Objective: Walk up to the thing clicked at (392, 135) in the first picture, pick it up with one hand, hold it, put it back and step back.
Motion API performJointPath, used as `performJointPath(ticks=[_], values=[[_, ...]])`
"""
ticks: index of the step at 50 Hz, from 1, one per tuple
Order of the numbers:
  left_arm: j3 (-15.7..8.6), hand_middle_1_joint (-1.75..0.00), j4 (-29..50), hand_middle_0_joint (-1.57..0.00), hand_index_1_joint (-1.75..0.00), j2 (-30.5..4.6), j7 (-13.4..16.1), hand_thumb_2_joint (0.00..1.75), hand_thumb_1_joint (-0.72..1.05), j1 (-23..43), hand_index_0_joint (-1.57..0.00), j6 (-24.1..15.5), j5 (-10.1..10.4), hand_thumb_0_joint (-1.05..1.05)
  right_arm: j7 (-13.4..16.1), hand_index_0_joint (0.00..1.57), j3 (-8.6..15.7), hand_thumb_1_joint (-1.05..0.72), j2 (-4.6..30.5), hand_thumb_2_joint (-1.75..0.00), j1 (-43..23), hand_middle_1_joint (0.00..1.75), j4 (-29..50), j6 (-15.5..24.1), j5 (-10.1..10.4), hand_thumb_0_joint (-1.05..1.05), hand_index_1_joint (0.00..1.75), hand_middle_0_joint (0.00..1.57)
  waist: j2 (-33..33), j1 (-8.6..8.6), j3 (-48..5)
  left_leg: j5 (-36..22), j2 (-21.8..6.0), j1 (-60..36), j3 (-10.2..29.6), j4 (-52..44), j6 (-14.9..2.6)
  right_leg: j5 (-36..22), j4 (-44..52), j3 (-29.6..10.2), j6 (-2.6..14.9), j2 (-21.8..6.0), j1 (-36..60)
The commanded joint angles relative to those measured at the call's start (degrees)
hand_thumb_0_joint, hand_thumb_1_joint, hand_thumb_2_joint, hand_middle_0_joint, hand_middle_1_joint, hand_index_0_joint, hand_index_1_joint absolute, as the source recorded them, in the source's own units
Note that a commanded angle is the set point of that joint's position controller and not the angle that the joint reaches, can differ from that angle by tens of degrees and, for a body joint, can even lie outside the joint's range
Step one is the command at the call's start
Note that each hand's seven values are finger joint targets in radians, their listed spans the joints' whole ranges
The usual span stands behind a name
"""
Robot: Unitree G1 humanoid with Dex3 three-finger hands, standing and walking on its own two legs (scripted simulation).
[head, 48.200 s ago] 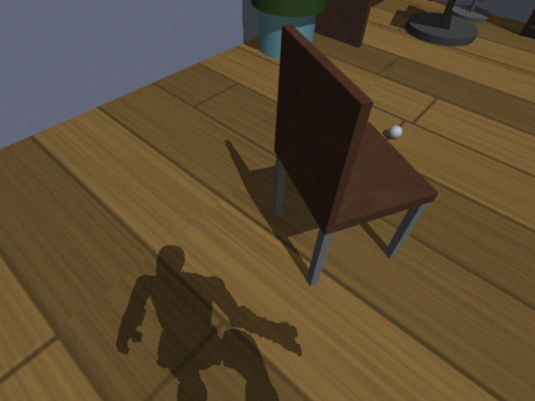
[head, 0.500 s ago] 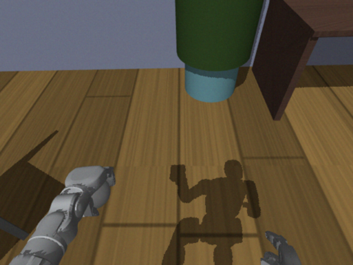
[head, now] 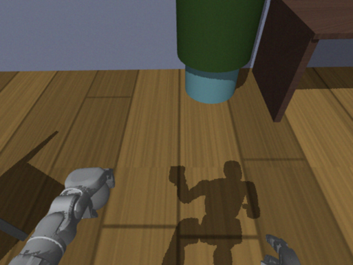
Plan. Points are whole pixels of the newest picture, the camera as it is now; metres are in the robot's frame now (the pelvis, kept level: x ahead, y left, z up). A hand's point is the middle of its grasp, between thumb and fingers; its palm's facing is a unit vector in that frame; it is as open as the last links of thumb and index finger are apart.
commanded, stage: crouch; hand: left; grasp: from above
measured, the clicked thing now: (92, 194) +0.30 +0.23 -0.04
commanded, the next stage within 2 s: none
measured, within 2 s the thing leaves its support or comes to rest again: neither
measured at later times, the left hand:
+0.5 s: hand (99, 210) +0.29 +0.23 -0.12, palm faces -0.45 +0.00 -0.89, open 9.9 cm
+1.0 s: hand (117, 219) +0.35 +0.25 -0.37, palm faces -0.46 +0.01 -0.89, open 9.8 cm
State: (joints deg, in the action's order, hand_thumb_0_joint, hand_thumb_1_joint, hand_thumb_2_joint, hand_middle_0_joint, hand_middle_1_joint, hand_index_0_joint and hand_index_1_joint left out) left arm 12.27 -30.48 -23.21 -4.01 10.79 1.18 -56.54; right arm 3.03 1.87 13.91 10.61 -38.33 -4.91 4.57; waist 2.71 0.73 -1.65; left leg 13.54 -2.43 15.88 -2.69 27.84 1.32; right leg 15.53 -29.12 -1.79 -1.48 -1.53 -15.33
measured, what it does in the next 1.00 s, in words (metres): lowers itself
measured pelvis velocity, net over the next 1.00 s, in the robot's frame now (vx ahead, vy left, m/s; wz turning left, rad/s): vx -0.08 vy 0.02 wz -0.02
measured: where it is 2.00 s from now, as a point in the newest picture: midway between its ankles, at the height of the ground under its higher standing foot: outside the picture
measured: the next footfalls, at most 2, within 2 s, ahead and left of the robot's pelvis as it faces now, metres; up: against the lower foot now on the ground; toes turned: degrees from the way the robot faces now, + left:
none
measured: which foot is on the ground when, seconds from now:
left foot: down 0.00-1.00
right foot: down 0.00-1.00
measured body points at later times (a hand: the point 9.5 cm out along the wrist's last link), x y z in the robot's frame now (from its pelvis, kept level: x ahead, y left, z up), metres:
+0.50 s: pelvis -0.03 +0.00 -0.04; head +0.03 +0.00 +0.41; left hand +0.31 +0.23 -0.07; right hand +0.11 -0.27 -0.15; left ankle +0.01 +0.14 -0.74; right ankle +0.00 -0.14 -0.74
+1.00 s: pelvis -0.08 +0.02 -0.24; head +0.10 +0.03 +0.17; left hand +0.37 +0.24 -0.32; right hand -0.05 -0.25 -0.36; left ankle +0.01 +0.14 -0.74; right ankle -0.01 -0.13 -0.74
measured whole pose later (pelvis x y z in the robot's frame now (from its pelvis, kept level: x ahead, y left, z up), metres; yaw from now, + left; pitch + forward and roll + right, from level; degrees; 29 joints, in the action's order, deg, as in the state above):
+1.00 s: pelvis -0.08 +0.02 -0.24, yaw -1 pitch +34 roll -4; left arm 2.3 -72.2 -28.0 18.5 43.4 -3.5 -66.3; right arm 0.2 2.7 12.5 14.3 -43.7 0.2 -2.4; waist 3.2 -9.4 -11.6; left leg 33.4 -3.2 99.4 2.5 99.0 -0.2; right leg 35.2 -97.1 -0.7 -2.8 -0.1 -95.6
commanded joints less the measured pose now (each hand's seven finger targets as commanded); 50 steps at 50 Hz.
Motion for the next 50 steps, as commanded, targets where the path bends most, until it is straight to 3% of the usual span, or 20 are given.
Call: performJointPath(ticks=[1,5,6,11,13,16,20,23,26,30,32,33,37,41,43,45,50], values=[[-6.1,-1.03,9.9,-0.79,-0.98,-10.7,2.5,0.98,0.47,17.8,-0.84,-0.2,-0.1,0.0,0.6,0.2,2.2,-0.91,7.4,-0.9,-5.1,0.3,8.3,2.3,-0.3,0.0,0.3,0.2,-2.2,-0.26,-12.9,-14.1,2.7,-8.7,-0.3,-1.8,-2.08,-13.6,4.0,1.8,1.53,2.9,1.2],[-7.9,-1.08,11.6,-0.77,-0.99,-13.1,3.0,0.86,0.52,20.5,-0.86,-0.6,-0.7,0.0,0.6,0.2,2.2,-0.93,7.4,-0.91,-5.3,0.3,8.3,2.1,-0.4,0.0,0.3,0.2,-0.7,0.59,-13.9,-14.1,2.9,-9.1,-0.5,-2.1,-1.96,-13.5,4.3,1.5,1.6,2.7,2.0],[-8.1,-1.04,11.1,-0.69,-0.96,-13.2,3.0,0.86,0.44,20.6,-0.78,-0.6,-0.8,0.0,0.7,0.2,2.2,-0.88,7.4,-0.9,-5.3,0.3,8.2,2.1,-0.4,0.0,0.3,0.2,-0.3,0.33,-13.9,-13.8,2.9,-9.5,-0.6,-2.0,-2.01,-13.4,4.4,1.4,1.56,2.6,1.8],[-5.3,-1.01,4.9,-0.71,-0.96,-9.3,3.3,0.91,0.39,17.3,-0.76,-1.3,-0.6,0.0,0.7,0.2,2.1,-0.89,7.4,-0.9,-4.8,0.3,8.1,1.9,-0.3,0.0,0.3,0.2,-4.0,-1.0,-9.5,-10.7,2.7,-6.8,-0.3,-2.3,-2.16,-10.2,4.7,1.6,1.63,2.9,-0.8],[-5.1,-1.02,1.6,-0.69,-0.96,-8.9,3.8,0.88,0.38,16.3,-0.74,-2.2,-1.0,0.0,0.7,0.2,2.1,-0.89,7.5,-0.9,-4.6,0.3,7.9,1.8,-0.6,0.0,0.3,0.2,-4.9,-0.92,-8.3,-9.5,2.7,-5.0,-0.1,-1.7,-2.08,-8.7,4.1,1.8,1.81,3.0,-2.3],[-5.5,-0.99,-3.2,-0.71,-0.94,-9.0,6.5,0.88,0.39,19.0,-0.76,-4.2,-1.7,0.0,0.5,0.2,2.1,-0.89,7.6,-0.9,-4.0,0.3,7.3,1.6,-1.1,0.0,0.3,0.2,-5.2,-2.13,-6.8,-6.3,2.8,-0.3,0.0,1.9,-1.97,-5.9,1.1,1.9,1.86,2.8,-7.0],[-7.4,-1.01,-5.4,-0.72,-0.95,-11.4,12.6,0.86,0.39,28.5,-0.77,-6.8,-4.6,0.0,0.1,0.2,2.8,-0.9,8.0,-0.9,-2.0,0.3,5.6,1.7,-2.6,0.0,0.3,0.2,-2.8,-3.2,-14.3,-6.3,3.2,7.2,-0.3,12.6,-1.49,-6.6,-8.4,1.5,1.73,2.6,-14.9],[-6.0,-1.01,-15.2,-0.73,-0.96,-8.4,17.9,0.88,0.4,28.5,-0.78,-6.8,-7.7,0.0,-0.8,0.2,3.7,-0.9,8.4,-0.9,0.7,0.3,5.4,1.8,-3.5,0.0,0.3,0.2,-3.7,-4.76,-18.3,-4.6,3.1,16.4,-0.2,22.5,-1.4,-5.7,-17.3,1.3,1.86,2.8,-23.4],[-7.0,-1.02,-18.6,-0.74,-0.96,-11.2,22.2,0.87,0.41,36.1,-0.79,-6.5,-10.1,0.0,-1.6,0.2,4.3,-0.91,9.1,-0.9,2.4,0.3,4.7,1.7,-4.4,0.0,0.3,0.2,-1.9,-5.22,-23.5,-1.7,3.0,25.5,-0.2,30.3,-1.48,-3.1,-23.8,1.2,1.83,2.6,-30.4],[-7.8,-1.06,-23.5,-0.8,-1.01,-13.2,24.7,0.94,0.5,43.1,-0.86,-5.4,-11.1,0.0,-1.7,0.2,4.7,-0.9,10.1,-0.9,4.6,0.3,3.3,2.8,-4.8,0.0,0.3,0.2,1.5,-6.3,-28.7,4.1,2.7,33.4,0.9,36.3,-1.62,2.5,-30.8,2.0,2.51,2.7,-39.8],[-8.5,-1.05,-25.5,-0.79,-1.0,-13.9,25.7,0.95,0.49,45.3,-0.85,-4.7,-10.5,0.0,-1.5,0.2,4.9,-0.9,10.1,-0.9,5.3,0.3,2.4,3.7,-5.3,0.0,0.3,0.2,3.1,-6.63,-31.4,6.4,2.3,36.2,1.7,39.3,-1.57,4.6,-34.5,2.8,2.78,2.9,-44.6],[-8.6,-1.05,-26.9,-0.79,-0.99,-13.9,26.0,0.94,0.48,46.5,-0.84,-4.4,-10.3,0.0,-1.4,0.2,5.0,-0.9,10.4,-0.9,6.0,0.3,2.0,4.2,-5.6,0.0,0.3,0.2,3.3,-7.44,-32.7,6.9,1.9,37.2,2.6,40.9,-1.49,5.2,-36.9,3.2,2.91,3.0,-47.4],[-9.8,-0.99,-27.5,-0.79,-0.95,-14.8,26.0,0.9,0.47,47.7,-0.84,-3.5,-9.5,0.0,-1.0,0.2,5.7,-0.9,10.8,-0.9,7.3,0.3,0.9,5.4,-6.3,0.0,0.3,0.2,5.1,-7.19,-40.7,7.4,1.5,41.1,4.2,46.9,-1.34,6.0,-44.3,4.4,3.36,3.1,-53.4],[-10.6,-0.97,-29.8,-0.81,-0.92,-14.7,25.4,0.88,0.5,48.9,-0.86,-2.8,-8.7,0.0,-1.0,0.2,5.7,-0.9,10.8,-0.9,7.7,0.3,-0.2,6.1,-6.9,0.0,0.3,0.2,5.2,-8.12,-40.8,12.2,1.3,48.5,4.9,51.0,-1.41,9.5,-49.4,4.9,3.65,3.1,-59.5],[-11.9,-0.97,-30.0,-0.81,-0.92,-17.4,25.1,0.88,0.49,50.6,-0.86,-3.1,-8.8,0.0,-1.1,0.2,5.5,-0.9,10.8,-0.9,8.0,0.3,0.0,6.2,-6.9,0.0,0.3,0.2,5.2,-8.38,-40.7,14.7,1.4,52.5,4.7,53.3,-1.63,11.6,-51.5,4.9,3.79,3.2,-61.4],[-12.0,-0.94,-33.1,-0.82,-0.89,-16.7,24.7,0.86,0.51,49.6,-0.87,-3.4,-8.8,0.0,-1.3,0.2,5.4,-0.89,10.9,-0.9,8.0,0.3,-0.3,6.5,-7.0,0.0,0.3,0.2,4.0,-8.92,-39.9,16.6,1.4,56.1,5.1,55.8,-1.83,13.5,-54.0,5.2,3.87,3.3,-64.8],[-13.8,-0.92,-33.4,-0.82,-0.86,-20.9,24.4,0.81,0.53,53.8,-0.88,-6.2,-10.4,0.0,-2.3,0.2,4.5,-0.89,11.4,-0.9,8.3,0.3,-0.8,7.5,-7.5,0.0,0.3,0.2,5.4,-10.35,-39.3,20.9,1.6,63.2,6.7,61.6,-1.99,17.4,-60.2,5.8,3.91,3.1,-73.6]])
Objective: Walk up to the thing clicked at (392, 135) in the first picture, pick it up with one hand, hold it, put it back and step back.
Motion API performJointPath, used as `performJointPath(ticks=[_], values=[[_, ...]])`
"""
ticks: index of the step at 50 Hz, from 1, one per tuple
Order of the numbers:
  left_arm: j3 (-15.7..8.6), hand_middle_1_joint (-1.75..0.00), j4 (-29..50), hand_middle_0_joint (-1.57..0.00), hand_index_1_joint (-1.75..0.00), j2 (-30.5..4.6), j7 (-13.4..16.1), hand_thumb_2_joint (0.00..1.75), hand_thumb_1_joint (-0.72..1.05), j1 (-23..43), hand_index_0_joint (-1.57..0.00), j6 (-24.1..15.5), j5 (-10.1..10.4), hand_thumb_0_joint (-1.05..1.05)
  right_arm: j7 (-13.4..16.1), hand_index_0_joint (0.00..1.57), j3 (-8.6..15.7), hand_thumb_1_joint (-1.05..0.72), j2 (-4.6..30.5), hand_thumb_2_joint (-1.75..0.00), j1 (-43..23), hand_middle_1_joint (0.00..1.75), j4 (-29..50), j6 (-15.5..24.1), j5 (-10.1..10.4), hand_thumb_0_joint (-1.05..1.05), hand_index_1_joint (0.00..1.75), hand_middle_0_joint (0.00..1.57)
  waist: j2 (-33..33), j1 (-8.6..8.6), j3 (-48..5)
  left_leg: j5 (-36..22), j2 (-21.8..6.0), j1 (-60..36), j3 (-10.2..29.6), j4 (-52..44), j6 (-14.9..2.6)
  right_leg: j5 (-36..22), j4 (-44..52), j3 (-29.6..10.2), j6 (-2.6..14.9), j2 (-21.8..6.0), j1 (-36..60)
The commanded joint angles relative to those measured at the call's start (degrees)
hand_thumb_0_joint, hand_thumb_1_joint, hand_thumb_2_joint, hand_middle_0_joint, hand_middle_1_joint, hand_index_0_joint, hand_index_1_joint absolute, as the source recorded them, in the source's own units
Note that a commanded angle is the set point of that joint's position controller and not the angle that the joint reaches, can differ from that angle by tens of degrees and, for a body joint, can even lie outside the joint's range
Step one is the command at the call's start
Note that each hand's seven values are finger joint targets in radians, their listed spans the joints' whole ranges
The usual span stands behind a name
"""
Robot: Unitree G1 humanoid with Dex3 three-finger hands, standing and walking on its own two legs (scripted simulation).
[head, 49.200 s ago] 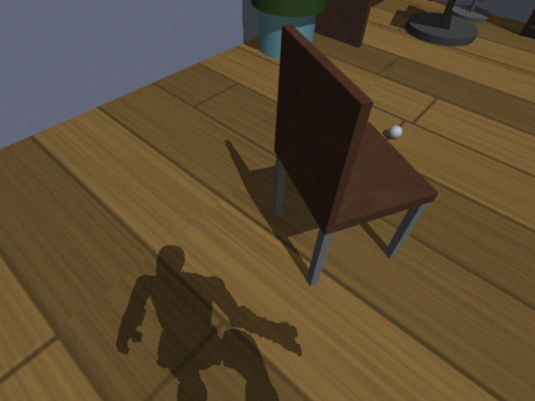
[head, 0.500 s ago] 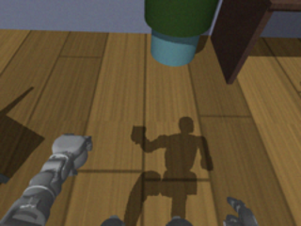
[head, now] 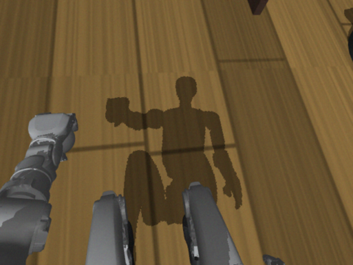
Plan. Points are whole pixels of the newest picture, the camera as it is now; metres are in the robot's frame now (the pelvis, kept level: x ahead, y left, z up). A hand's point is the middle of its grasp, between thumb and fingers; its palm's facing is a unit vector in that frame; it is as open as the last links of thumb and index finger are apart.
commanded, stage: crouch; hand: left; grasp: from above
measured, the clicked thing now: (57, 138) +0.44 +0.25 -0.14
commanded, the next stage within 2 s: lower in 1.14 s
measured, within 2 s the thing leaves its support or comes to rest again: neither
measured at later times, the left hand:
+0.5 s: hand (74, 148) +0.45 +0.25 -0.28, palm faces -0.44 -0.03 -0.90, open 9.8 cm
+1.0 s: hand (81, 150) +0.46 +0.24 -0.34, palm faces -0.46 -0.03 -0.89, open 9.8 cm
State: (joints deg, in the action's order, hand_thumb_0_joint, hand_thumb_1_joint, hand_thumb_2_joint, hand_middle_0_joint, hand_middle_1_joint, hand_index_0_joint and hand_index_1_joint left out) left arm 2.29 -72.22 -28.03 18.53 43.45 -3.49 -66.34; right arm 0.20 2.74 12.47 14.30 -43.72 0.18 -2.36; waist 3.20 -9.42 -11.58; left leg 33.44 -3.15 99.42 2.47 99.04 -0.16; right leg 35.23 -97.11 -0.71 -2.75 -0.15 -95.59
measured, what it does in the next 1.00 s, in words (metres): lowers itself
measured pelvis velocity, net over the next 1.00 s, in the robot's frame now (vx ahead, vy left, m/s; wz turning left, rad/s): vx -0.02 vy -0.01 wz -0.07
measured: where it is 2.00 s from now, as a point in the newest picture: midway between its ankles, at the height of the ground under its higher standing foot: (161, 254)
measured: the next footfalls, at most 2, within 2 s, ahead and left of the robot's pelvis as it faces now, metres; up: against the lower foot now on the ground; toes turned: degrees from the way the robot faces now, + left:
none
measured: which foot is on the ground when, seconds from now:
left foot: down 0.00-1.00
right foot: down 0.00-1.00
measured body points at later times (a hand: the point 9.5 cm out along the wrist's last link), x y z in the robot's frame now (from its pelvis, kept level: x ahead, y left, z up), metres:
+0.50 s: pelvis +0.00 -0.01 -0.12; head +0.23 +0.04 +0.27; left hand +0.47 +0.24 -0.23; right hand +0.07 -0.29 -0.23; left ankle +0.08 +0.12 -0.50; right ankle +0.07 -0.15 -0.50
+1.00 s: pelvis -0.02 -0.01 -0.18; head +0.22 +0.04 +0.20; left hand +0.48 +0.24 -0.29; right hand +0.01 -0.28 -0.29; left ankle +0.08 +0.12 -0.50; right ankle +0.07 -0.15 -0.50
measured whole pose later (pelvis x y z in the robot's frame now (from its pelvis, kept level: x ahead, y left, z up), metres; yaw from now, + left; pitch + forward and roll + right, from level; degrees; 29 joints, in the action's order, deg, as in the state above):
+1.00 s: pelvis -0.02 -0.01 -0.18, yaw -4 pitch +34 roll -7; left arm -3.5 -84.4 -40.7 21.1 56.7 -9.7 -71.5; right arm -6.5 -2.8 13.7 9.5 -44.0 2.3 -7.3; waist -0.6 -13.9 -4.2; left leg 36.9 -2.4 131.1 8.7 133.2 1.7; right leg 39.3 -130.4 1.7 -3.1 2.1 -125.7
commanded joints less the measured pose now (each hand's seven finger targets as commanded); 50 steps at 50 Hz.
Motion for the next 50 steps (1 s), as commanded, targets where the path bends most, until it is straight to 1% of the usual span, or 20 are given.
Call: performJointPath(ticks=[1,6,8,10,11,13,15,16,17,19,20,23,26,27,29,31,34,39,42,50], values=[[-4.1,-0.91,7.8,-0.84,-0.85,-15.7,2.0,0.83,0.54,20.3,-0.89,-2.1,-1.0,0.0,0.2,0.2,3.5,-0.9,12.8,-0.9,4.8,0.3,4.7,2.5,-0.7,0.0,0.3,0.2,4.8,-0.32,-30.4,0.6,2.5,-19.4,1.5,-8.4,-0.51,-2.6,6.6,4.9,5.24,1.7,5.7],[-5.8,-0.9,11.0,-0.85,-0.84,-17.9,3.9,0.82,0.55,23.9,-0.9,-4.3,-3.1,0.0,-1.2,0.2,3.0,-0.9,13.4,-0.9,6.0,0.3,3.2,3.3,-1.7,0.0,0.3,0.2,10.6,0.0,-38.5,-6.6,2.3,-22.2,1.3,-2.2,-0.05,-7.8,0.3,5.7,5.33,1.6,0.9],[-5.5,-0.89,9.7,-0.86,-0.84,-17.1,4.7,0.83,0.55,24.9,-0.91,-4.4,-3.6,0.0,-1.9,0.2,3.0,-0.9,13.4,-0.9,6.8,0.3,2.6,3.5,-2.2,0.0,0.3,0.2,10.6,-1.22,-38.5,-8.9,2.1,-21.4,0.9,0.4,-0.26,-9.7,-0.8,6.0,5.11,1.8,-0.2],[-6.6,-0.89,9.5,-0.86,-0.85,-18.9,5.6,0.86,0.53,25.5,-0.9,-4.2,-3.9,0.0,-2.4,0.2,2.9,-0.9,13.5,-0.9,7.2,0.3,2.0,3.6,-2.6,0.0,0.3,0.2,11.7,-0.66,-39.0,-10.6,2.1,-20.8,0.5,2.2,-0.21,-10.9,-2.4,6.0,5.05,1.7,-1.1],[-5.9,-0.91,8.4,-0.84,-0.86,-17.0,5.7,0.85,0.52,25.8,-0.89,-3.9,-3.9,0.0,-2.6,0.2,2.9,-0.9,13.5,-0.9,7.1,0.3,1.8,3.7,-2.9,0.0,0.3,0.2,12.7,-1.32,-38.8,-10.8,2.0,-21.0,0.8,2.7,-0.02,-10.8,-3.3,6.3,5.05,1.5,-2.8],[-6.3,-0.92,7.1,-0.86,-0.88,-18.4,5.9,0.86,0.55,25.6,-0.91,-3.6,-4.0,0.0,-3.3,0.2,3.1,-0.91,13.8,-0.9,7.4,0.3,1.7,3.8,-3.2,0.0,0.3,0.2,12.1,-1.45,-37.7,-10.7,1.9,-19.4,0.3,4.5,-0.28,-11.2,-4.0,6.6,4.88,1.7,-2.6],[-5.8,-0.9,6.6,-0.88,-0.87,-17.4,5.7,0.88,0.55,25.5,-0.92,-3.1,-3.8,0.0,-3.8,0.2,2.9,-0.91,13.7,-0.9,7.3,0.3,1.5,3.7,-3.4,0.0,0.3,0.2,12.5,-1.4,-37.7,-12.3,1.8,-19.1,0.3,5.9,-0.21,-12.2,-5.7,6.7,4.94,1.7,-3.4],[-6.2,-0.92,8.3,-0.89,-0.89,-18.1,5.5,0.91,0.56,26.9,-0.92,-3.1,-3.6,0.0,-4.0,0.2,3.2,-0.91,14.1,-0.9,7.1,0.3,1.6,3.7,-3.5,0.0,0.3,0.2,14.0,-1.12,-39.7,-12.9,1.7,-20.1,0.5,6.3,0.01,-12.6,-6.8,6.9,4.97,1.6,-3.8],[-5.8,-0.96,7.1,-0.88,-0.91,-16.9,5.3,0.93,0.58,27.1,-0.93,-2.9,-3.4,0.0,-4.2,0.2,3.2,-0.91,14.2,-0.9,7.1,0.3,1.7,3.8,-3.7,0.0,0.3,0.2,14.1,-1.91,-39.4,-13.1,1.6,-19.9,0.8,7.0,0.09,-12.8,-7.7,7.2,4.9,1.5,-4.5],[-6.2,-0.95,6.2,-0.9,-0.92,-19.3,5.2,0.95,0.58,28.5,-0.93,-2.9,-3.5,0.0,-4.3,0.2,3.1,-0.91,14.3,-0.9,6.7,0.3,1.6,3.5,-3.6,0.0,0.3,0.2,12.5,-2.29,-37.7,-10.7,1.5,-16.5,0.3,8.6,-0.27,-11.9,-8.0,7.2,4.78,1.9,-5.0],[-5.4,-0.94,4.0,-0.91,-0.9,-17.8,5.0,0.94,0.59,27.2,-0.94,-2.9,-3.2,0.0,-4.5,0.2,3.0,-0.91,13.9,-0.9,6.5,0.3,1.7,3.5,-3.7,0.0,0.3,0.2,10.9,-2.76,-35.1,-9.6,1.6,-13.9,-0.1,9.6,-0.54,-11.3,-7.9,7.0,4.69,2.2,-5.4],[-6.8,-0.95,6.2,-0.89,-0.91,-21.5,4.9,0.93,0.57,31.5,-0.93,-3.6,-3.2,0.0,-4.5,0.2,2.4,-0.91,14.1,-0.9,6.0,0.3,1.5,3.5,-3.9,0.0,0.3,0.2,12.1,-2.38,-35.7,-8.3,1.7,-10.1,-0.9,11.7,-0.72,-11.2,-9.6,6.7,4.61,2.3,-5.0],[-6.6,-0.94,3.2,-0.86,-0.9,-21.3,4.8,0.92,0.54,29.6,-0.9,-3.8,-3.6,0.0,-4.8,0.2,2.1,-0.91,14.0,-0.9,5.3,0.3,1.7,3.1,-3.9,0.0,0.3,0.2,11.3,-1.86,-36.0,-7.9,1.7,-8.1,-1.2,13.4,-0.78,-10.6,-11.0,6.8,4.69,2.9,-5.5],[-6.6,-0.95,-0.1,-0.86,-0.91,-20.7,4.6,0.92,0.55,28.1,-0.9,-3.7,-3.8,0.0,-5.0,0.2,1.9,-0.91,14.3,-0.9,5.5,0.3,1.7,3.2,-4.2,0.0,0.3,0.2,9.9,-2.87,-33.9,-7.4,1.7,-6.8,-1.0,14.2,-0.91,-10.2,-11.4,7.0,4.54,2.8,-6.3],[-6.3,-0.97,-1.3,-0.85,-0.92,-20.9,4.2,0.91,0.53,28.0,-0.9,-4.0,-3.7,0.0,-5.3,0.2,1.6,-0.91,14.2,-0.9,5.4,0.3,1.8,3.0,-4.4,0.0,0.3,0.2,9.2,-3.0,-32.3,-6.6,1.8,-4.3,-1.3,14.9,-1.06,-9.8,-11.9,6.9,4.47,2.9,-5.8],[-7.7,-0.97,-0.7,-0.84,-0.92,-23.8,4.3,0.91,0.52,29.3,-0.88,-4.0,-3.8,0.0,-5.4,0.2,1.4,-0.91,14.3,-0.9,5.3,0.3,1.9,2.9,-4.4,0.0,0.3,0.2,10.6,-2.09,-33.7,-6.9,1.9,-3.9,-1.6,15.8,-1.11,-9.9,-12.7,6.8,4.46,3.0,-5.7],[-6.9,-0.96,-1.2,-0.83,-0.92,-23.3,4.1,0.9,0.52,31.1,-0.88,-4.4,-3.8,0.0,-5.6,0.2,1.3,-0.91,14.8,-0.9,4.9,0.3,1.9,2.6,-4.3,0.0,0.3,0.2,11.1,-2.84,-33.0,-4.7,1.9,-2.8,-1.3,16.6,-0.99,-7.7,-14.2,7.5,4.79,3.2,-8.6],[-7.5,-0.95,-2.0,-0.81,-0.9,-25.8,4.2,0.87,0.49,32.9,-0.85,-5.3,-3.9,0.0,-5.5,0.2,0.5,-0.9,14.9,-0.9,5.1,0.3,1.8,2.5,-4.6,0.0,0.3,0.2,11.1,-3.02,-32.7,-2.4,1.8,-0.7,-0.9,18.3,-1.01,-5.3,-16.1,8.0,4.84,3.4,-10.4],[-7.1,-0.95,-3.0,-0.8,-0.9,-25.6,4.2,0.87,0.47,33.5,-0.84,-5.8,-4.3,0.0,-5.7,0.2,-0.2,-0.91,15.3,-0.9,5.4,0.3,1.5,2.5,-4.8,0.0,0.3,0.2,11.5,-4.0,-31.1,-2.5,1.9,0.2,-0.6,19.1,-0.93,-5.7,-17.4,8.5,4.91,3.4,-11.4],[-7.4,-0.94,-3.5,-0.79,-0.9,-27.0,5.1,0.88,0.48,34.1,-0.84,-6.3,-4.3,0.0,-5.7,0.2,-1.6,-0.9,15.9,-0.9,5.6,0.3,1.2,2.9,-5.4,0.0,0.3,0.2,12.4,-4.43,-30.7,-1.8,1.9,1.2,-0.5,21.6,-0.9,-5.2,-19.1,9.1,4.77,3.5,-13.3]])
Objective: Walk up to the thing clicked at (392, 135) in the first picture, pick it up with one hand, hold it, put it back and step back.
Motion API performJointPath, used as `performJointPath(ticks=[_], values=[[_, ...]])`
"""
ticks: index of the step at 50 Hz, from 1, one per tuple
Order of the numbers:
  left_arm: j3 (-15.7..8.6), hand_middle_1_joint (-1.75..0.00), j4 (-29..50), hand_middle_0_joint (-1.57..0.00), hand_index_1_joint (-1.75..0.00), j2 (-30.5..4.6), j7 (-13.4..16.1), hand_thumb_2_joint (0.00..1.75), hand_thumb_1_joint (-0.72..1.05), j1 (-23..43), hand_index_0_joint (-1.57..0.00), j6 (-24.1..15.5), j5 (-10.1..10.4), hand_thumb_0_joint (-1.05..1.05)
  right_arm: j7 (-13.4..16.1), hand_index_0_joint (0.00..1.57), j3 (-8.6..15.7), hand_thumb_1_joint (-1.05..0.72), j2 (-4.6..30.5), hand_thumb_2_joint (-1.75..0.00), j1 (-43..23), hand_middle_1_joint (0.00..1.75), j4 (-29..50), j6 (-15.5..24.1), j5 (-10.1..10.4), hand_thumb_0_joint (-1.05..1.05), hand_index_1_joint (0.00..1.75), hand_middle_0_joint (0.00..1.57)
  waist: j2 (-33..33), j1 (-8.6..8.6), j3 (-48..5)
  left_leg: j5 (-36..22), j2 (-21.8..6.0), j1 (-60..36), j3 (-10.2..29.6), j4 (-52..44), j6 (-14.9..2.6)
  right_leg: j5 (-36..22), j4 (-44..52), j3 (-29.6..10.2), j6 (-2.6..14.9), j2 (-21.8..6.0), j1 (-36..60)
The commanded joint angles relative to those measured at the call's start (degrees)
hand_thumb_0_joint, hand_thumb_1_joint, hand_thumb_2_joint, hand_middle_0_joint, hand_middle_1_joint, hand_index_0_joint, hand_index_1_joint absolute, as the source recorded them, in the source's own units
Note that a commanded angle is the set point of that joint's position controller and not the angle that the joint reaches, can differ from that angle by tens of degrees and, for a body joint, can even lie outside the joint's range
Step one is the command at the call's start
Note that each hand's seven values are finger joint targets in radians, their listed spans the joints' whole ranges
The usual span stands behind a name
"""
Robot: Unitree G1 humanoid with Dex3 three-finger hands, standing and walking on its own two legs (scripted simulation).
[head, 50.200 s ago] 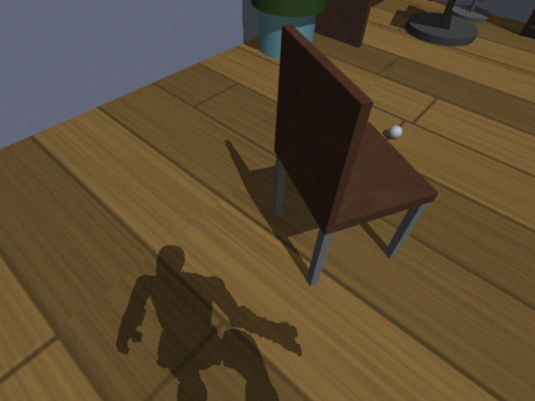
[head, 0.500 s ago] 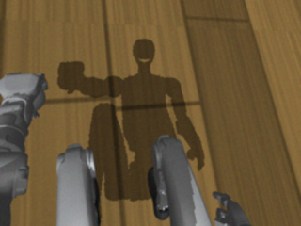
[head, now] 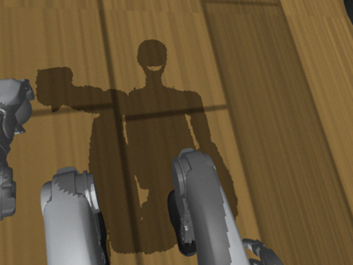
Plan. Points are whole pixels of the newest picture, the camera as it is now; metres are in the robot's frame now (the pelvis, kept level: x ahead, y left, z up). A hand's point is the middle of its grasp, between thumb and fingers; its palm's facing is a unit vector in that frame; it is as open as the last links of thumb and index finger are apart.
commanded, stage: crouch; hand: left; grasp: from above
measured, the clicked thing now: (10, 109) +0.48 +0.30 -0.17
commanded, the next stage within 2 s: lower in 0.14 s
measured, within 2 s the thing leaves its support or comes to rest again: rests again in 1.92 s
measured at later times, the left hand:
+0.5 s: hand (20, 119) +0.46 +0.29 -0.20, palm faces -0.49 -0.07 -0.87, open 9.8 cm
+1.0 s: hand (30, 120) +0.47 +0.28 -0.25, palm faces -0.48 -0.10 -0.87, open 9.8 cm
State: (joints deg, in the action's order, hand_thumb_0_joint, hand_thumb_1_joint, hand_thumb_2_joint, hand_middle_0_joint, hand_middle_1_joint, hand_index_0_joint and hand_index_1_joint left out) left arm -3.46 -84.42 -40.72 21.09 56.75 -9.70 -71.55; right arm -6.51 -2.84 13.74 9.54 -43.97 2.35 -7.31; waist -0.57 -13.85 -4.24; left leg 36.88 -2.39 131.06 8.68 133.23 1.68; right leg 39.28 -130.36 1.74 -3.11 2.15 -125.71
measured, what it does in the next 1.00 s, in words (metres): stands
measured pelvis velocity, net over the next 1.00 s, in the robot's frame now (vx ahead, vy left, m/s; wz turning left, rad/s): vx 0.01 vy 0.00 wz -0.07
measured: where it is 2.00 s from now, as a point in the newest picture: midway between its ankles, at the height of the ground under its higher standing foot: (142, 243)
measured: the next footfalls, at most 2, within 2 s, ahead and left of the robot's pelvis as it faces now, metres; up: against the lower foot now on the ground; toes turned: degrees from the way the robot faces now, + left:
none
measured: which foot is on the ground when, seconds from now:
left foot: down 0.00-1.00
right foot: down 0.00-1.00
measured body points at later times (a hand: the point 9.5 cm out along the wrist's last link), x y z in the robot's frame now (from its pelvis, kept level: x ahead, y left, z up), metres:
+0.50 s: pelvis +0.00 +0.00 -0.02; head +0.25 +0.07 +0.35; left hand +0.48 +0.29 -0.15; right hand +0.05 -0.27 -0.12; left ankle +0.09 +0.14 -0.32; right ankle +0.10 -0.13 -0.32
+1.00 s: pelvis +0.01 +0.00 -0.04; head +0.28 +0.08 +0.31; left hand +0.49 +0.29 -0.20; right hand +0.05 -0.26 -0.13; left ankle +0.09 +0.14 -0.32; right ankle +0.10 -0.13 -0.32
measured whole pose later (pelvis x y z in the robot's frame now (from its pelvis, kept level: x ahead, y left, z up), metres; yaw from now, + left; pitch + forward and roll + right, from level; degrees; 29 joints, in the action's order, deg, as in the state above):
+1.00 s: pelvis +0.01 +0.00 -0.04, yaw -4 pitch +32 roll -10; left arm -7.0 -91.1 -48.2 27.6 57.5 -11.4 -72.4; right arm -9.6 -9.2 15.4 6.7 -42.1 6.0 -11.7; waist -3.9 -17.3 2.7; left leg 39.7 -2.0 136.3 13.4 142.9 2.7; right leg 40.7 -137.5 4.7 -3.9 3.7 -129.9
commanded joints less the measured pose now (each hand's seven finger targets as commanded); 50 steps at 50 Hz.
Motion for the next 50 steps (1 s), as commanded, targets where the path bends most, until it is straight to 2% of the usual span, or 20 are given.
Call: performJointPath(ticks=[1,5,9,13,15,16,18,20,21,23,27,29,31,32,35,37,40,44,47,50], values=[[-1.5,-0.94,9.0,-0.79,-0.9,-14.6,2.5,0.89,0.46,21.5,-0.83,-0.2,0.6,0.0,0.9,0.2,3.7,-0.9,14.7,-0.9,10.5,0.3,1.4,0.7,-0.5,0.0,0.3,0.2,17.1,-0.39,-38.6,-5.8,1.1,-30.4,-6.6,-12.2,-2.63,-9.9,13.3,6.9,5.17,1.1,16.9],[-1.8,-0.93,7.3,-0.82,-0.9,-15.1,2.9,0.9,0.48,19.7,-0.85,0.0,0.8,0.0,0.7,0.2,3.2,-0.91,14.8,-0.9,10.4,0.3,1.2,0.9,-0.5,0.0,0.3,0.2,16.5,0.22,-37.0,-6.5,1.2,-29.0,-6.7,-11.5,-2.72,-10.8,12.7,7.0,5.11,1.3,16.7],[-1.4,-0.95,8.1,-0.83,-0.92,-14.8,2.7,0.93,0.49,20.4,-0.86,0.0,0.7,0.0,0.5,0.2,3.1,-0.91,15.2,-0.9,10.4,0.3,1.5,0.9,-0.7,0.0,0.3,0.2,17.4,-0.67,-36.9,-6.0,1.1,-29.2,-6.4,-10.7,-2.69,-10.6,12.2,7.5,5.04,1.4,16.1],[-2.1,-0.94,8.8,-0.81,-0.91,-16.7,2.7,0.92,0.44,20.0,-0.84,0.0,0.8,0.0,0.4,0.2,2.7,-0.91,15.2,-0.9,10.4,0.3,1.5,0.6,-0.7,0.0,0.3,0.2,16.4,0.01,-38.6,-7.4,1.1,-27.7,-6.7,-9.5,-2.98,-12.2,12.2,7.1,4.59,1.7,18.7],[-0.9,-0.94,5.9,-0.8,-0.91,-14.5,2.7,0.9,0.43,18.9,-0.83,0.3,1.0,0.0,0.3,0.2,2.5,-0.91,15.0,-0.9,9.8,0.3,1.4,0.7,-0.8,0.0,0.3,0.2,16.2,-0.51,-36.3,-7.0,0.9,-27.2,-6.4,-9.3,-2.86,-11.9,11.4,7.4,4.77,1.7,16.6],[-0.5,-0.93,4.4,-0.81,-0.9,-13.8,2.7,0.9,0.44,18.9,-0.84,0.2,0.8,0.0,0.2,0.2,2.2,-0.91,15.2,-0.9,10.0,0.3,1.3,0.7,-0.9,0.0,0.3,0.2,15.7,-1.54,-34.3,-6.6,1.0,-26.6,-6.1,-9.1,-2.85,-11.8,11.2,7.8,4.81,1.7,15.9],[-0.1,-0.93,3.5,-0.8,-0.9,-14.0,2.6,0.89,0.43,18.9,-0.83,0.0,0.9,0.0,0.1,0.2,2.0,-0.91,15.5,-0.9,9.7,0.3,1.5,0.9,-1.0,0.0,0.3,0.2,15.0,-2.05,-32.6,-6.4,0.9,-26.0,-5.8,-8.7,-2.95,-11.6,11.1,8.1,4.74,1.8,15.2],[-1.2,-0.91,4.7,-0.82,-0.89,-16.1,2.9,0.9,0.44,19.2,-0.84,-0.5,0.8,0.0,0.1,0.2,1.6,-0.91,15.7,-0.9,9.4,0.3,1.5,1.0,-1.2,0.0,0.3,0.2,16.3,-0.94,-34.0,-7.4,0.9,-26.7,-5.6,-8.2,-2.8,-12.4,10.1,8.1,4.76,1.8,15.4],[-1.4,-0.94,3.4,-0.82,-0.91,-16.3,3.0,0.91,0.46,19.2,-0.85,-0.8,0.7,0.0,-0.1,0.2,1.4,-0.91,15.8,-0.9,9.7,0.3,1.5,1.2,-1.4,0.0,0.3,0.2,16.0,-1.72,-32.8,-7.2,1.0,-25.7,-5.6,-7.7,-2.89,-12.3,9.9,8.2,4.67,1.8,15.3],[-1.4,-0.93,4.3,-0.83,-0.9,-16.3,3.4,0.9,0.47,18.7,-0.86,-1.4,0.2,0.0,-0.3,0.2,1.1,-0.91,15.8,-0.9,9.5,0.3,1.7,1.5,-1.6,0.0,0.3,0.2,17.0,-1.57,-32.9,-7.6,0.9,-26.7,-5.5,-7.6,-2.64,-12.6,9.3,8.4,4.75,1.8,15.3],[-3.8,-0.97,6.5,-0.85,-0.93,-18.7,5.4,0.91,0.53,18.8,-0.89,-2.4,-0.5,0.0,-0.5,0.2,0.8,-0.91,16.5,-0.9,9.6,0.3,2.1,1.6,-2.4,0.0,0.3,0.2,20.0,-1.64,-36.3,-9.3,1.0,-29.0,-5.2,-6.6,-2.27,-14.2,7.9,9.0,4.64,1.8,16.0],[-3.1,-0.95,4.4,-0.86,-0.92,-17.9,6.1,0.91,0.53,19.0,-0.89,-2.4,-1.1,0.0,-0.7,0.2,0.8,-0.91,16.8,-0.9,8.9,0.3,1.9,2.0,-2.7,0.0,0.3,0.2,20.0,-2.61,-33.0,-7.9,0.8,-28.2,-5.1,-6.1,-2.18,-13.0,7.5,9.3,4.83,1.9,13.1],[-3.7,-0.96,4.8,-0.85,-0.93,-19.6,6.7,0.91,0.5,18.6,-0.88,-2.5,-1.6,0.0,-0.9,0.2,0.4,-0.91,16.9,-0.9,9.1,0.3,2.1,2.0,-2.9,0.0,0.3,0.2,20.7,-2.33,-33.8,-8.0,0.8,-27.5,-5.2,-5.6,-2.37,-13.5,7.6,9.1,4.6,2.0,14.3],[-5.2,-0.96,7.0,-0.84,-0.92,-20.8,7.3,0.9,0.52,19.9,-0.88,-2.7,-1.1,0.0,-0.9,0.2,0.4,-0.91,17.1,-0.9,9.2,0.3,2.0,2.0,-3.1,0.0,0.3,0.2,20.9,-1.99,-35.4,-8.2,0.9,-27.5,-5.1,-5.6,-2.36,-13.4,7.3,9.2,4.57,1.9,14.8],[-4.3,-0.99,4.5,-0.84,-0.95,-19.6,8.0,0.93,0.52,18.0,-0.88,-1.9,-1.2,0.0,-1.3,0.2,0.2,-0.91,16.9,-0.9,9.2,0.3,1.7,2.3,-3.4,0.0,0.3,0.2,19.6,-2.33,-34.5,-7.8,0.8,-26.3,-5.1,-4.9,-2.55,-13.7,7.4,9.1,4.34,2.2,14.9],[-5.0,-0.97,4.5,-0.84,-0.93,-20.8,8.3,0.97,0.51,18.2,-0.87,-1.7,-0.8,0.0,-1.5,0.2,0.1,-0.9,17.1,-0.9,9.2,0.3,1.8,2.4,-3.5,0.0,0.3,0.2,19.7,-2.17,-35.0,-7.4,0.7,-25.4,-4.9,-4.7,-2.59,-13.3,7.3,9.0,4.34,2.3,15.4],[-4.0,-0.96,1.5,-0.82,-0.93,-19.1,8.5,0.95,0.49,18.0,-0.85,-1.2,-0.4,0.0,-1.8,0.2,-0.3,-0.9,17.6,-0.9,9.3,0.3,1.7,3.0,-4.1,0.0,0.3,0.2,19.0,-3.71,-32.1,-7.0,0.7,-24.9,-4.4,-4.3,-2.52,-12.8,6.8,10.0,4.41,2.3,13.6],[-3.6,-0.95,-0.2,-0.82,-0.91,-19.7,8.2,0.92,0.5,17.1,-0.86,-1.1,-0.1,0.0,-2.1,0.2,-0.9,-0.9,17.8,-0.9,9.1,0.3,1.7,3.5,-4.1,0.0,0.3,0.2,17.6,-3.76,-31.6,-7.8,0.5,-23.5,-4.1,-3.1,-2.76,-13.9,6.6,10.0,4.12,2.6,15.0],[-4.7,-0.96,0.4,-0.84,-0.92,-21.1,8.6,0.93,0.52,16.7,-0.87,-1.7,0.5,0.0,-2.1,0.2,-1.5,-0.9,18.3,-0.9,9.0,0.3,1.9,3.7,-4.4,0.0,0.3,0.2,17.2,-3.4,-31.9,-8.2,0.5,-23.1,-4.0,-2.8,-2.77,-14.3,6.7,10.2,4.03,2.7,16.4],[-5.7,-0.96,2.4,-0.87,-0.92,-22.6,9.2,0.95,0.56,17.1,-0.9,-2.2,-0.5,0.0,-2.2,0.2,-1.8,-0.9,18.6,-0.9,9.0,0.3,2.1,3.9,-4.8,0.0,0.3,0.2,20.6,-3.72,-34.6,-11.2,0.4,-27.0,-3.6,-2.8,-2.21,-16.9,5.5,10.9,4.17,2.8,17.2]])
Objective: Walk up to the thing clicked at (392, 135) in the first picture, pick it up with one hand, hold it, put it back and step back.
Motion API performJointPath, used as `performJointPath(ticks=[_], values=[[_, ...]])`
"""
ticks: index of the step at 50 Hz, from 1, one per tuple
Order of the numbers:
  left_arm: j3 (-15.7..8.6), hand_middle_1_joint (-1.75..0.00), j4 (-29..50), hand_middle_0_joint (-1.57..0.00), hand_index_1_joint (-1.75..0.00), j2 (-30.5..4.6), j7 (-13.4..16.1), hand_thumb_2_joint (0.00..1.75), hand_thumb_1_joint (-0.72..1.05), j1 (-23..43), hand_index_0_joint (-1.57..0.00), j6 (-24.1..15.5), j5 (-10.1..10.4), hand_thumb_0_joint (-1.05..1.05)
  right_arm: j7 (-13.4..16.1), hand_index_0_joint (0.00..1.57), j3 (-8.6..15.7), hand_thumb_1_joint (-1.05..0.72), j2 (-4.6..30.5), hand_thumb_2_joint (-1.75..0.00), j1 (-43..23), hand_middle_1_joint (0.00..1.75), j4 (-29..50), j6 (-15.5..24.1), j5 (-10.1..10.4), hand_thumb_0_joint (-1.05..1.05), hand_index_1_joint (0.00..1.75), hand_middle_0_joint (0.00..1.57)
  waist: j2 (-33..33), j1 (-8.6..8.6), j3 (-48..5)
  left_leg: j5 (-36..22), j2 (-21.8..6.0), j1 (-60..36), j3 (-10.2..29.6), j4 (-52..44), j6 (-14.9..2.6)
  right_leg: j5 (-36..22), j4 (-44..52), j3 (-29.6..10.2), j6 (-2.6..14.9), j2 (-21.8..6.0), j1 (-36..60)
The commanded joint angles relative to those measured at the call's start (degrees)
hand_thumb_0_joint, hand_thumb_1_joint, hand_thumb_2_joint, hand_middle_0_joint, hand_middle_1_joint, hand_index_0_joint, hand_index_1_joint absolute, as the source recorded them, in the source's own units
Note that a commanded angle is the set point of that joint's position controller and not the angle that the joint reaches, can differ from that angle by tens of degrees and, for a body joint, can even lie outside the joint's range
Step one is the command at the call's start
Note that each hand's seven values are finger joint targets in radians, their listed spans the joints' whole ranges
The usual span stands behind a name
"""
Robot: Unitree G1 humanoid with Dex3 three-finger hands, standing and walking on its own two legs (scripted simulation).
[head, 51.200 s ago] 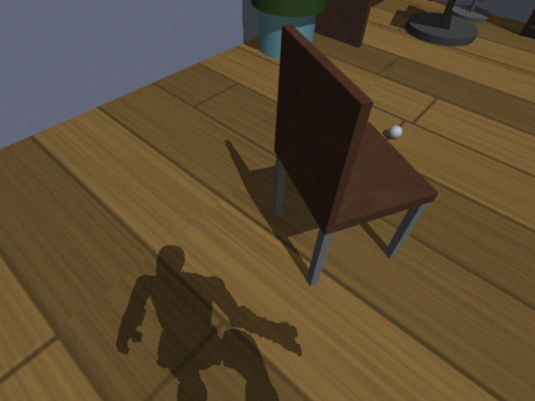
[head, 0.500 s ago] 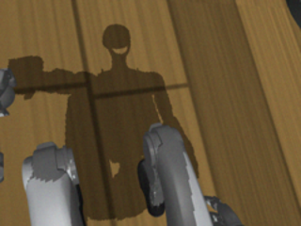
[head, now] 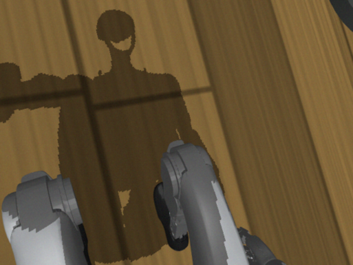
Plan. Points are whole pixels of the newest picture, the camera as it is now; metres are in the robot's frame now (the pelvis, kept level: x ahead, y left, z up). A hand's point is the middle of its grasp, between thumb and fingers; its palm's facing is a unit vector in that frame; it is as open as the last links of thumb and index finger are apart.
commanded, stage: rest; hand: left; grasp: from above
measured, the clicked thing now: out of the picture +0.45 +0.32 -0.23
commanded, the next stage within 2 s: open in 1.04 s
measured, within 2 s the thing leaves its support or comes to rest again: rests again in 0.92 s
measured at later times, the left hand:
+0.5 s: hand out of the picture +0.44 +0.31 -0.23, palm faces -0.45 -0.13 -0.88, open 9.8 cm
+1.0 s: hand out of the picture +0.45 +0.31 -0.25, palm faces -0.45 -0.14 -0.88, open 9.8 cm
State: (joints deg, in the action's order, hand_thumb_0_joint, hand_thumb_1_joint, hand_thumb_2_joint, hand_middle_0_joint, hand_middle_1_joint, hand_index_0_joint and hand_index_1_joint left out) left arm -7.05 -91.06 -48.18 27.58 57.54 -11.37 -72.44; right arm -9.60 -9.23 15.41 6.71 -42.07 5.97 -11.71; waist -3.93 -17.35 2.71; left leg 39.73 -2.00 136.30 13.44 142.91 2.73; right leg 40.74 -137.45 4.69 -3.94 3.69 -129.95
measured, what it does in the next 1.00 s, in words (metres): stands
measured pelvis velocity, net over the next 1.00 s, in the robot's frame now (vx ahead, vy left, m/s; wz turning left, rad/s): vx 0.00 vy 0.01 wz -0.05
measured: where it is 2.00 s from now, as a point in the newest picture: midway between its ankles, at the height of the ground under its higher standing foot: (129, 244)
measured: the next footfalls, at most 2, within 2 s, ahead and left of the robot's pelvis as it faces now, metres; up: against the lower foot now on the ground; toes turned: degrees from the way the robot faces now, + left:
none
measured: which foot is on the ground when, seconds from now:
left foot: down 0.00-1.00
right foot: down 0.00-1.00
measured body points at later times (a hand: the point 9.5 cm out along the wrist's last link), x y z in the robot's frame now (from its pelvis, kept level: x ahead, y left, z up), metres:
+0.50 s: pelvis +0.00 +0.01 +0.00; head +0.26 +0.12 +0.34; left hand +0.46 +0.32 -0.18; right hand +0.06 -0.25 -0.08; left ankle +0.07 +0.14 -0.27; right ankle +0.10 -0.13 -0.27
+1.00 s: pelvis +0.00 +0.01 -0.01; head +0.27 +0.12 +0.33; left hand +0.47 +0.31 -0.20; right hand +0.06 -0.25 -0.08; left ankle +0.07 +0.14 -0.27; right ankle +0.10 -0.13 -0.27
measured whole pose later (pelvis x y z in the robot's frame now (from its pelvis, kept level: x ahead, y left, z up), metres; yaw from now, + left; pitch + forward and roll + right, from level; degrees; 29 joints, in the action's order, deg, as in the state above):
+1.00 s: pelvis +0.00 +0.01 -0.01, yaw -3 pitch +29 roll -13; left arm -6.5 -98.1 -53.6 34.4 58.8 -11.1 -72.4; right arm -13.3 -14.9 17.7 4.2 -40.2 11.3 -15.1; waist -7.2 -20.6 6.7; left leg 41.0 -2.3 135.5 16.3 145.8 2.3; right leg 40.4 -137.7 6.8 -4.4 4.9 -128.2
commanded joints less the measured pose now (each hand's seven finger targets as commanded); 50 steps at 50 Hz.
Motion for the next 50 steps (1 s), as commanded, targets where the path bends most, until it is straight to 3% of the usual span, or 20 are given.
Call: performJointPath(ticks=[1,6,7,8,10,11,13,17,24,25,29,30,33,36,38,39,42,43,45,50], values=[[-0.3,-0.95,5.5,-0.88,-0.91,-13.2,2.7,0.94,0.57,15.0,-0.92,-0.3,0.0,0.0,0.5,0.2,4.3,-0.9,16.4,-0.9,11.3,0.3,-0.1,0.6,-0.5,0.0,0.3,0.2,24.1,-0.8,-39.1,-13.2,-0.1,-31.7,-8.4,-12.1,-3.2,-17.8,12.0,7.8,5.17,1.3,20.1],[-4.0,-0.95,8.2,-0.91,-0.92,-17.2,4.4,0.98,0.6,14.8,-0.94,-0.6,0.1,0.0,0.1,0.2,3.8,-0.9,17.5,-0.9,11.2,0.3,0.2,0.8,-1.3,0.0,0.3,0.2,24.5,-0.14,-40.1,-15.1,-0.2,-30.9,-8.5,-11.3,-3.44,-20.1,12.7,7.7,4.7,1.5,23.0],[-3.8,-0.94,7.5,-0.92,-0.92,-16.7,4.8,0.99,0.59,13.9,-0.94,-0.6,-0.1,0.0,0.1,0.2,3.7,-0.9,17.5,-0.9,10.9,0.3,0.4,0.7,-1.4,0.0,0.3,0.2,24.4,-0.19,-39.7,-15.2,-0.4,-30.9,-8.3,-11.2,-3.39,-20.2,12.5,7.9,4.81,1.6,22.6],[-1.7,-0.95,5.8,-0.92,-0.92,-14.8,4.8,1.0,0.59,14.3,-0.94,-0.3,-0.5,0.0,-0.2,0.2,3.4,-0.9,16.9,-0.9,10.4,0.3,0.2,0.8,-1.4,0.0,0.3,0.2,25.0,-0.84,-39.2,-14.4,-0.4,-31.0,-8.4,-11.2,-3.37,-19.6,12.2,7.7,4.88,1.8,21.8],[-1.6,-0.94,5.7,-0.91,-0.91,-14.7,5.3,0.97,0.61,16.2,-0.94,-0.2,-0.5,0.0,-0.4,0.2,3.3,-0.9,17.4,-0.9,10.5,0.3,0.4,1.2,-2.0,0.0,0.3,0.2,24.6,-2.31,-37.6,-13.2,-0.4,-30.2,-7.9,-11.1,-3.43,-18.7,12.3,8.4,4.85,1.8,20.5],[-1.1,-0.91,5.3,-0.91,-0.89,-14.7,5.4,0.96,0.58,15.7,-0.93,-0.1,0.1,0.0,-0.5,0.2,3.3,-0.9,17.2,-0.9,9.9,0.3,0.2,1.3,-1.6,0.0,0.3,0.2,25.0,-1.36,-36.6,-12.0,-0.5,-29.8,-8.0,-11.5,-3.41,-17.5,12.4,8.0,4.99,1.9,19.9],[-1.5,-0.92,5.1,-0.92,-0.89,-15.3,5.7,0.96,0.61,16.1,-0.95,0.0,0.3,0.0,-0.5,0.2,3.3,-0.9,18.4,-0.9,10.1,0.3,0.6,1.7,-1.9,0.0,0.3,0.2,24.2,-2.26,-35.6,-11.3,-0.4,-29.7,-7.7,-11.2,-3.35,-16.4,12.5,8.8,5.1,1.8,19.1],[-1.2,-0.9,5.4,-0.94,-0.87,-15.7,6.2,0.91,0.63,15.6,-0.97,0.1,0.3,0.0,-0.8,0.2,2.9,-0.9,18.1,-0.9,9.4,0.3,0.9,2.1,-1.9,0.0,0.3,0.2,25.7,-1.44,-36.4,-9.7,-0.5,-30.2,-7.2,-12.6,-3.15,-14.7,12.4,9.1,5.14,2.1,19.5],[0.8,-0.92,2.0,-0.92,-0.89,-13.6,7.0,0.93,0.6,16.4,-0.95,0.5,0.8,0.0,-1.3,0.2,2.2,-0.91,18.3,-0.9,9.1,0.3,0.6,2.9,-2.2,0.0,0.3,0.2,24.6,-3.04,-35.1,-10.9,-0.7,-30.0,-6.6,-12.0,-3.14,-16.5,12.0,9.4,5.0,2.3,18.7],[0.7,-0.91,2.2,-0.92,-0.88,-14.2,7.0,0.92,0.61,16.8,-0.95,0.5,0.5,0.0,-1.3,0.2,2.0,-0.91,18.6,-0.9,9.6,0.3,0.6,3.2,-2.4,0.0,0.3,0.2,24.9,-3.71,-34.6,-11.4,-0.6,-30.3,-6.6,-11.7,-3.17,-17.0,12.1,9.6,4.82,2.2,19.4],[-0.2,-0.88,2.7,-0.93,-0.86,-15.8,7.4,0.91,0.6,15.7,-0.95,0.4,0.6,0.0,-1.6,0.2,1.3,-0.91,18.8,-0.9,9.1,0.3,0.8,3.5,-2.5,0.0,0.3,0.2,27.1,-2.37,-35.7,-14.1,-0.8,-32.1,-6.4,-12.2,-2.69,-18.8,11.5,9.7,4.94,2.2,20.6],[-0.1,-0.89,1.1,-0.92,-0.86,-15.6,7.4,0.9,0.6,16.5,-0.95,0.4,0.7,0.0,-1.8,0.2,1.4,-0.91,18.8,-0.9,8.4,0.3,1.1,3.8,-2.7,0.0,0.3,0.2,25.2,-3.76,-35.1,-13.3,-1.0,-31.2,-6.4,-11.0,-2.95,-18.7,11.4,9.8,4.87,2.4,19.9],[0.5,-0.89,0.9,-0.92,-0.86,-15.4,7.5,0.9,0.6,17.0,-0.95,0.1,0.7,0.0,-2.3,0.2,1.0,-0.91,18.9,-0.9,8.9,0.3,1.2,4.3,-3.0,0.0,0.3,0.2,25.9,-4.28,-33.6,-12.0,-0.9,-30.4,-6.4,-11.3,-3.07,-17.7,11.9,9.7,4.77,2.5,20.3],[-1.5,-0.87,3.0,-0.92,-0.85,-18.1,8.4,0.9,0.59,16.1,-0.94,-0.1,1.1,0.0,-2.0,0.2,0.6,-0.91,19.4,-0.9,8.7,0.3,1.3,4.3,-2.8,0.0,0.3,0.2,25.9,-2.7,-36.9,-13.4,-0.9,-31.3,-6.3,-11.3,-2.97,-18.8,12.1,9.9,4.65,2.5,22.5],[0.4,-0.87,0.0,-0.92,-0.85,-15.8,8.4,0.91,0.58,15.5,-0.94,0.3,0.8,0.0,-2.5,0.2,0.2,-0.91,18.9,-0.9,8.3,0.3,1.2,4.6,-3.3,0.0,0.3,0.2,25.8,-3.83,-35.0,-13.1,-1.3,-31.0,-6.2,-10.9,-2.98,-18.9,11.5,9.8,4.7,2.9,21.8],[0.1,-0.88,0.9,-0.92,-0.86,-17.1,8.5,0.91,0.59,17.0,-0.94,0.2,0.3,0.0,-2.6,0.2,0.3,-0.91,19.7,-0.9,8.4,0.3,1.6,4.9,-3.4,0.0,0.3,0.2,25.7,-4.96,-34.5,-13.4,-1.2,-31.0,-6.2,-10.6,-3.03,-19.2,11.4,10.2,4.58,2.6,21.5],[-0.5,-0.86,0.6,-0.92,-0.84,-17.6,8.9,0.9,0.58,15.9,-0.94,0.3,1.1,0.0,-2.6,0.2,0.1,-0.91,19.7,-0.9,8.0,0.3,1.4,4.8,-3.2,0.0,0.3,0.2,27.3,-3.35,-34.8,-12.9,-1.2,-31.6,-6.0,-11.5,-2.75,-18.3,11.5,10.2,4.87,2.6,21.4],[-1.3,-0.87,0.3,-0.91,-0.85,-18.6,9.1,0.91,0.57,15.5,-0.93,0.4,1.1,0.0,-2.5,0.2,0.2,-0.91,20.1,-0.9,7.4,0.3,1.8,4.8,-3.0,0.0,0.3,0.2,26.4,-3.5,-34.6,-12.9,-1.4,-31.3,-5.6,-11.6,-2.77,-18.2,11.5,10.5,4.87,2.8,21.1],[1.3,-0.88,-1.1,-0.9,-0.85,-16.1,8.7,0.89,0.57,16.9,-0.93,0.4,0.8,0.0,-3.0,0.2,-0.3,-0.91,19.8,-0.9,7.3,0.3,1.9,5.4,-3.4,0.0,0.3,0.2,25.7,-4.93,-32.0,-10.8,-1.4,-29.9,-5.9,-10.7,-2.98,-16.8,11.5,10.3,4.78,2.8,20.0],[-1.1,-0.87,-1.7,-0.89,-0.85,-19.6,9.1,0.89,0.56,14.9,-0.92,0.2,1.1,0.0,-2.9,0.2,-0.4,-0.91,20.9,-0.9,7.8,0.3,2.1,5.8,-3.3,0.0,0.3,0.2,24.6,-4.62,-32.7,-12.4,-1.4,-29.8,-5.8,-10.4,-3.18,-18.4,11.9,10.1,4.48,2.9,22.7]])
